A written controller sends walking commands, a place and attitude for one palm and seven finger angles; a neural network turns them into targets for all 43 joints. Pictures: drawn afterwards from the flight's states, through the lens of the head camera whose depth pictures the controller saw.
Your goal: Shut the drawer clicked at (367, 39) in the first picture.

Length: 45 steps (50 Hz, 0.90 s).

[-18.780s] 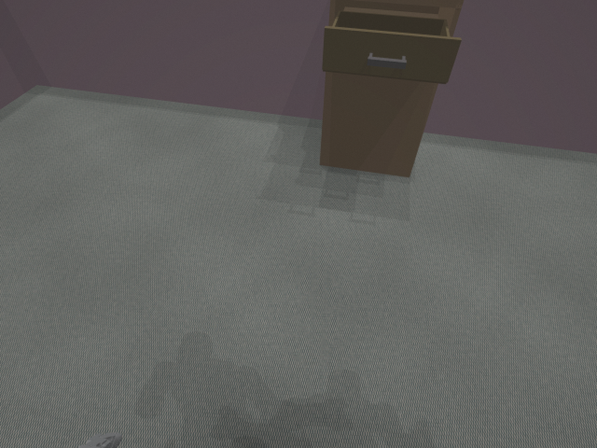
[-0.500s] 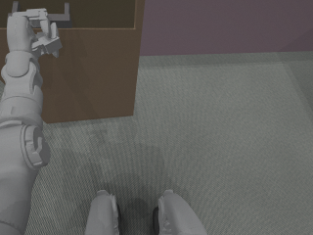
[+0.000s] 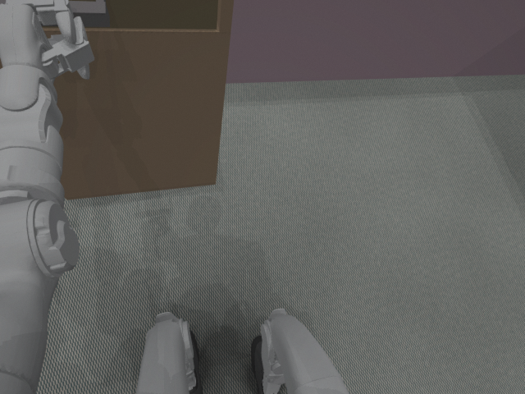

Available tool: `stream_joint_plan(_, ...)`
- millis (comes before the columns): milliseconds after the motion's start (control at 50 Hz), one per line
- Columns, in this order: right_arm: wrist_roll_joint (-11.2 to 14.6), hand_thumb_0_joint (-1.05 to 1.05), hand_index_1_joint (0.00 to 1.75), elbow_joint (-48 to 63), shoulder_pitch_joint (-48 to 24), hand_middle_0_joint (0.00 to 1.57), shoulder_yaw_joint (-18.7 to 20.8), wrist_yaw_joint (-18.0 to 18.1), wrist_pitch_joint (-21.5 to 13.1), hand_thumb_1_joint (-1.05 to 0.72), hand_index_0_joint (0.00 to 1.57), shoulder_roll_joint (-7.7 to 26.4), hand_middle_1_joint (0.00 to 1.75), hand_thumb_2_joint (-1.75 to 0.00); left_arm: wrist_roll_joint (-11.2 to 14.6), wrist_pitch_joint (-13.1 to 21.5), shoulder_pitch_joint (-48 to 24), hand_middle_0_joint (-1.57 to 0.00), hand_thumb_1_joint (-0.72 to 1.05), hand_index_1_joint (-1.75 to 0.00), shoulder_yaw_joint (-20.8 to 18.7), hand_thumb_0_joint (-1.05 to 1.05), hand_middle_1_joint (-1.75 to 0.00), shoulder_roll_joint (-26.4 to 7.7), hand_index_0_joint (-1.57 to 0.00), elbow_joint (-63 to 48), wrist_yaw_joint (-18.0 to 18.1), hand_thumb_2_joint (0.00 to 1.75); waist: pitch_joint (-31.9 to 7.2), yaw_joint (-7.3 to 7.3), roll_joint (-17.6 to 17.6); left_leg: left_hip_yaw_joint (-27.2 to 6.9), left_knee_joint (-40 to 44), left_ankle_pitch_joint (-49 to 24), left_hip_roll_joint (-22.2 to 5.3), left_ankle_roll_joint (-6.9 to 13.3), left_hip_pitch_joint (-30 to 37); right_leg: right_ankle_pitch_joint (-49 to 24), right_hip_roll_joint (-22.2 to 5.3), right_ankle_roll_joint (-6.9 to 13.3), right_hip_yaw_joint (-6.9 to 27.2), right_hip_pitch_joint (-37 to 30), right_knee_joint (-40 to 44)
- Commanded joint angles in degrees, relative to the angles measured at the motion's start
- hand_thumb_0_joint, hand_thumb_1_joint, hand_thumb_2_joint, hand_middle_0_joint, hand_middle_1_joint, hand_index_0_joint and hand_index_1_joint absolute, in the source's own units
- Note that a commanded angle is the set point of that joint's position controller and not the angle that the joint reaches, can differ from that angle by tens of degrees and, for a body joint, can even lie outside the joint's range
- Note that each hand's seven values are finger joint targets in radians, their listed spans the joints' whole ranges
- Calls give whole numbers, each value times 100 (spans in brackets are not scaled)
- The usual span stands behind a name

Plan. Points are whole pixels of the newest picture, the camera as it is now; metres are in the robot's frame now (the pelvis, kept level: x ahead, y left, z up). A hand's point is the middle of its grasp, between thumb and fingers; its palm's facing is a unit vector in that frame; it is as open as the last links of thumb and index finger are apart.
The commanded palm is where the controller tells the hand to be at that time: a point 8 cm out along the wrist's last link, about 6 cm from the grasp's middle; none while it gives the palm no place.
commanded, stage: pull the fist back off the drawer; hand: left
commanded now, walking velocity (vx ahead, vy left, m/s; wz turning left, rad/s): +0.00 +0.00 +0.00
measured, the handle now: (56, 1) +0.65 +0.21 +0.09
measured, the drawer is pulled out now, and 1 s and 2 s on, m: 0.00 0.00 0.00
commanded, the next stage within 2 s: draw the hand back to the body in 0.30 s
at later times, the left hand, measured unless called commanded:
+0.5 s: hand (81, 56) +0.55 +0.17 +0.09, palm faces +0.08 -1.00 -0.04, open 3.3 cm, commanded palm +0.50 +0.21 +0.11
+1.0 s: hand (7, 129) +0.39 +0.19 +0.17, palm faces +0.12 -0.98 -0.17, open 3.3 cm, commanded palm +0.35 +0.25 +0.20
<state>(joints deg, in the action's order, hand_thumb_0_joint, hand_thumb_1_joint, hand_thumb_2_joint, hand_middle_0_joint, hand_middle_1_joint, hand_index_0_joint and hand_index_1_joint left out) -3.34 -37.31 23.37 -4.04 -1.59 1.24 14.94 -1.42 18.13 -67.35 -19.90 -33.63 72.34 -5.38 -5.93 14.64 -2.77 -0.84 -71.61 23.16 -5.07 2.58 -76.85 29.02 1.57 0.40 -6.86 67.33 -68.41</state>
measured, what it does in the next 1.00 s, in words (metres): rises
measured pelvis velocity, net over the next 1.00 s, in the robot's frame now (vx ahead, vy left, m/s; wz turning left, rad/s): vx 0.08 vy -0.02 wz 0.05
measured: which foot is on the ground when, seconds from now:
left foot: down 0.00-1.00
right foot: down 0.00-1.00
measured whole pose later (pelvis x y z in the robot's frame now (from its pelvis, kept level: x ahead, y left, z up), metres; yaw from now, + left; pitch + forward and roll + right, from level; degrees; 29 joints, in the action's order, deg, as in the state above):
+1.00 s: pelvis +0.08 -0.02 +0.10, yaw +3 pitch +8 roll -1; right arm 3.0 -31.0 12.0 -0.9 2.5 3.6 14.8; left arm 8.4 8.9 -4.2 -9.0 -17.3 13.9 -4.2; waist -5.1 1.4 -2.4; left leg 3.0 -43.0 20.3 -2.5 0.5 -30.5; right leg 25.5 0.4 0.9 -3.3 23.0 -40.8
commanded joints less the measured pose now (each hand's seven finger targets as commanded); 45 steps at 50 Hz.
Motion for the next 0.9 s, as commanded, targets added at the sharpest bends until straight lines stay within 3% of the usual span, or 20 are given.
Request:
stream_joint_plan(0, 35, 0, 30, 232, 1115, 20, 467, 50, -40, -90, 20, 1237, 30, -90, 179, 445, -2670, -140, 90, -160, -221, 0, -160, -1066, -140, -1619, 113, 90, -3208, 36, -1257, -759, 997, -291, 129, -74, 4028, -396, 230, 144, 279, -91, 1057)
stream_joint_plan(20, 51, 0, 30, 267, 1088, 20, 486, 31, -20, -90, 20, 1216, 30, -90, 211, 489, -2473, -140, 90, -160, -236, 0, -160, -1004, -140, -1813, 114, 90, -3302, -73, -1339, -750, 1037, -464, 118, -103, 4231, -491, 226, 151, 262, -135, 1082)
stream_joint_plan(100, 79, 0, 30, 327, 1041, 20, 534, -24, 69, -90, 20, 1155, 30, -90, 300, 576, -1690, -140, 90, -160, -223, 0, -160, -763, -140, -2005, 107, 90, -3312, -224, -1064, -613, 1057, -983, 141, -103, 4307, -785, 257, 143, 278, -546, 1158)
stream_joint_plan(180, 139, 0, 30, 397, 964, 20, 586, -46, 180, -90, 20, 1097, 30, -90, 421, 621, -1032, -140, 90, -160, -188, 0, -160, -506, -140, -2145, 104, 90, -3016, -323, -699, -426, 1157, -1171, 179, -83, 4161, -1011, 270, 106, 318, -992, 1349)
stream_joint_plan(220, 144, 0, 30, 369, 966, 20, 611, -31, 210, -90, 20, 1091, 30, -90, 459, 762, -1060, -140, 90, -160, -328, 0, -160, -644, -140, -2424, 118, 90, -3178, -357, -685, -398, 1120, -1543, 176, -82, 4325, -1326, 273, 103, 342, -1153, 1318)
stream_joint_plan(260, 161, 0, 30, 333, 908, 20, 626, -42, 232, -90, 20, 1029, 30, -90, 480, 858, -1050, -140, 90, -160, -129, 0, -160, -363, -140, -2411, 105, 90, -2958, -289, -631, -337, 1099, -1595, 207, -73, 4275, -1466, 273, 84, 376, -1195, 1372)
stream_joint_plan(280, 161, 0, 30, 287, 924, 20, 643, -37, 239, -90, 20, 1031, 30, -90, 480, 890, -1001, -140, 90, -160, -182, 0, -160, -387, -140, -2316, 107, 90, -2878, -272, -517, -324, 1091, -1586, 207, -65, 4230, -1499, 275, 74, 384, -1235, 1390)
stream_joint_plan(300, 157, 0, 30, 279, 941, 20, 641, -33, 249, -90, 20, 1041, 30, -90, 479, 959, -961, -140, 90, -160, -204, 0, -160, -432, -140, -2377, 98, 90, -2911, -319, -570, -323, 1074, -1751, 222, -67, 4296, -1650, 267, 92, 394, -1276, 1341)
stream_joint_plan(360, 171, 0, 30, 258, 876, 20, 671, -49, 314, -90, 20, 991, 30, -90, 474, 1007, -802, -140, 90, -160, 94, 0, -160, -17, -140, -2216, 30, 90, -2810, -283, -725, -326, 1065, -2013, 219, -101, 4546, -1797, 254, 101, 360, -1092, 1334)
stream_joint_plan(380, 167, 0, 30, 251, 871, 20, 680, -49, 335, -90, 20, 999, 30, -90, 494, 1009, -799, -140, 90, -160, 81, 0, -160, -32, -140, -2224, 12, 90, -2822, -287, -716, -328, 1054, -2100, 218, -100, 4572, -1876, 253, 103, 359, -1129, 1324)
stream_joint_plan(420, 221, 0, 30, 445, 803, 20, 720, -59, 391, -90, 20, 1013, 30, -90, 597, 1019, -132, -140, 90, -160, -157, 0, -160, -233, -140, -2791, -41, 90, -3449, -629, -871, -280, 1178, -2658, 243, -125, 5044, -2334, 253, 135, 387, -1663, 1341)
stream_joint_plan(480, 363, 0, 30, 762, 560, 20, 746, -83, 436, -90, 20, 909, 30, -90, 814, 783, 996, -140, 90, -160, 65, 0, -160, 102, -140, -3943, -120, 90, -3826, -883, -934, -176, 1414, -3294, 289, -120, 5528, -3023, 270, 112, 391, -2450, 1563)
stream_joint_plan(520, 453, 0, 30, 845, 458, 20, 742, -67, 442, -90, 20, 887, 30, -90, 975, 530, 1650, -140, 90, -160, 191, 0, -160, 312, -140, -4319, -114, 90, -3479, -874, -551, -123, 1565, -3360, 291, -80, 5493, -3345, 272, 68, 387, -2762, 1751)
stream_joint_plan(580, 517, 0, 30, 962, 242, 20, 716, 28, 403, -90, 20, 883, 30, -90, 1145, 290, 2161, -140, 90, -160, 65, 0, -160, 194, -140, -4927, -17, 90, -2965, -920, -62, 54, 1860, -2853, 372, -16, 5063, -3677, 227, 2, 466, -3499, 2020)
stream_joint_plan(620, 542, 0, 30, 990, 125, 20, 694, 89, 324, -90, 20, 847, 30, -90, 1202, 279, 2468, -140, 90, -160, -5, 0, -160, 146, -140, -5262, 9, 90, -2742, -955, -41, 122, 2016, -2806, 398, -10, 5101, -3854, 190, -9, 501, -3760, 2143)
stream_joint_plan(660, 562, 0, 30, 994, -17, 20, 673, 123, 237, -90, 20, 810, 30, -90, 1280, 291, 2830, -140, 90, -160, 119, 0, -160, 321, -140, -5432, -66, 90, -2418, -951, 30, 172, 2160, -2647, 419, 2, 5134, -3864, 175, -24, 519, -3893, 2297)
stream_joint_plan(760, 642, 0, 30, 1084, -401, 20, 644, 189, 56, -90, 20, 778, 30, -90, 1448, 163, 3544, -140, 90, -160, 572, 0, -160, 747, -140, -5861, -458, 90, -1965, -979, -381, 109, 2458, -2708, 396, -19, 5697, -3513, 155, 14, 443, -3810, 2571)
stream_joint_plan(800, 670, 0, 30, 1173, -547, 20, 629, 208, -33, -90, 20, 785, 30, -90, 1576, 14, 3805, -140, 90, -160, 747, 0, -160, 936, -140, -6070, -598, 90, -1804, -984, -228, 65, 2571, -2589, 405, 6, 5835, -3365, 160, 19, 407, -3852, 2693)
stream_joint_plan(840, 675, 0, 30, 1246, -709, 20, 628, 259, -88, -90, 20, 812, 30, -90, 1684, -131, 4224, -140, 90, -160, 454, 0, -160, 684, -140, -6315, -643, 90, -1805, -1121, -40, 81, 2715, -2477, 425, 4, 5817, -3436, 123, 5, 412, -4138, 2794)
stream_joint_plan(880, 703, 0, 30, 1365, -938, 20, 581, 286, -177, -90, 20, 768, 30, -90, 1728, -237, 4438, -140, 90, -160, 535, 0, -160, 770, -140, -6733, -671, 90, -1641, -1152, -96, 89, 2861, -2315, 444, 10, 5864, -3335, 92, 7, 397, -4234, 2903)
